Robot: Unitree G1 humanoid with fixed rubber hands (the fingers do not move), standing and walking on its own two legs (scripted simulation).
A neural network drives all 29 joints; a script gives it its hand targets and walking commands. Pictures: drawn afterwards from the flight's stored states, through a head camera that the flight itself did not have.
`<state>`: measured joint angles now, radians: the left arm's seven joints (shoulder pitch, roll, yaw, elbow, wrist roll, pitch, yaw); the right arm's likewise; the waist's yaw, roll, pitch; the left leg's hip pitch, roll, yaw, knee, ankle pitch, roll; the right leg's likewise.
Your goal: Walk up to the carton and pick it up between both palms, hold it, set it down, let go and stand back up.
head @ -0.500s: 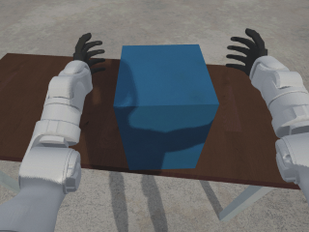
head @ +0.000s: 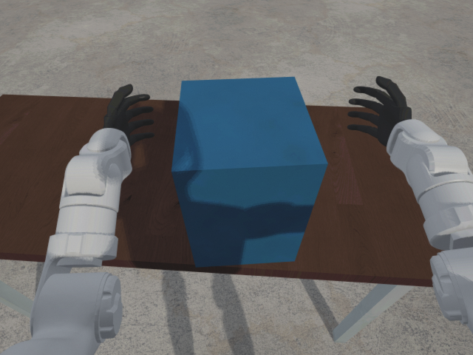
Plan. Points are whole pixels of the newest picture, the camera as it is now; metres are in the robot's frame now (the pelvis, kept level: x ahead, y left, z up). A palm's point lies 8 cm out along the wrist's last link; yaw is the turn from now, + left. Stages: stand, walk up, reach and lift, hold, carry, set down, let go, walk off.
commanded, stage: set down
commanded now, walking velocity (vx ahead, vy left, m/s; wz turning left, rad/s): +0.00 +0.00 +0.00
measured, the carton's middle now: (242, 177) +0.43 +0.03 +0.05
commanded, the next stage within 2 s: none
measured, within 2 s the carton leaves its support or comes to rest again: neither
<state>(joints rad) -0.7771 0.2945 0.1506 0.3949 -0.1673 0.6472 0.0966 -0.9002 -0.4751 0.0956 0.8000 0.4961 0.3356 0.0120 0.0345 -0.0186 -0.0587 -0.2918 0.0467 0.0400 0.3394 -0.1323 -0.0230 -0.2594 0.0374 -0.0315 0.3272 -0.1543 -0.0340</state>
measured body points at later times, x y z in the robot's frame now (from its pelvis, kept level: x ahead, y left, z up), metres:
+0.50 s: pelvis -0.01 +0.00 +0.00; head +0.00 +0.01 +0.45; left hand +0.36 +0.22 +0.13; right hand +0.39 -0.21 +0.13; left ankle +0.02 +0.13 -0.75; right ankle +0.00 -0.09 -0.75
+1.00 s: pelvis +0.01 +0.00 +0.00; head +0.01 +0.01 +0.45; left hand +0.30 +0.21 +0.06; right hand +0.31 -0.22 +0.07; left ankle +0.02 +0.13 -0.75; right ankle +0.00 -0.09 -0.75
